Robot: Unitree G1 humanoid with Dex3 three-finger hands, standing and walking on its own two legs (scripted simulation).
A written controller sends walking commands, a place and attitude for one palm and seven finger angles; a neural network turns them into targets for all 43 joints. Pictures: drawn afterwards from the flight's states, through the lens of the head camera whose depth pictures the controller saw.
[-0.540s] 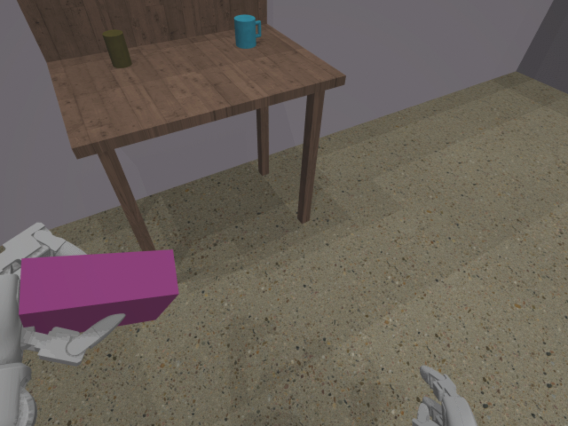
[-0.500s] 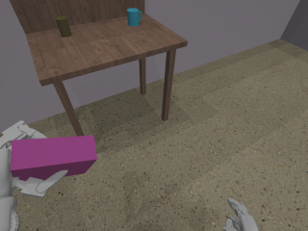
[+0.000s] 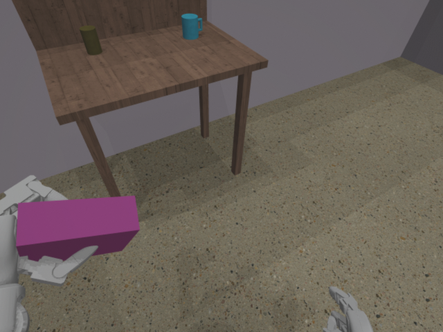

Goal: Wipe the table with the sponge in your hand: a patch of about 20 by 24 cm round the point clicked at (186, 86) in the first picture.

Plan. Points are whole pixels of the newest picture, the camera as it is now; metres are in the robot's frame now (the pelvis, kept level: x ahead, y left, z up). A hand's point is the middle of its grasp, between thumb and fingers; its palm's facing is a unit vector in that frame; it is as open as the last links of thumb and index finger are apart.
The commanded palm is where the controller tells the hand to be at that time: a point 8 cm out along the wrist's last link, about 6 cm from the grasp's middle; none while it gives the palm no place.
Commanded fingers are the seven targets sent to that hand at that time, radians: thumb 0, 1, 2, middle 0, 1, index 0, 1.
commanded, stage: walk to a spot facing it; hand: left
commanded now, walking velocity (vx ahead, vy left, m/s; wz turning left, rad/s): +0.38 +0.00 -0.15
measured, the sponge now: (97, 229) +0.23 +0.20 +0.13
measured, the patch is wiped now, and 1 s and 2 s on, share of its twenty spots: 0.00 0.00 0.00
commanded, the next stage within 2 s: turn to face it in 0.96 s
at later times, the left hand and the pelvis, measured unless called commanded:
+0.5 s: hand (79, 183) +0.29 +0.24 +0.15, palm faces +0.42 -0.84 -0.35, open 9.1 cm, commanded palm +0.24 +0.28 +0.18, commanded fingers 0.00 0.10 1.30 -1.20 -1.60 -1.20 -1.60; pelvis +0.07 +0.00 -0.01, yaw -2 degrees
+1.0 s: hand (174, 115) +0.46 +0.12 +0.17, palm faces +0.27 -0.81 -0.52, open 9.1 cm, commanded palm +0.39 +0.19 +0.18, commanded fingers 0.00 0.10 1.30 -1.20 -1.60 -1.20 -1.60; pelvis +0.21 -0.08 -0.01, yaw -4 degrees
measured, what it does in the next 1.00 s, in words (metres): walks ahead: right foot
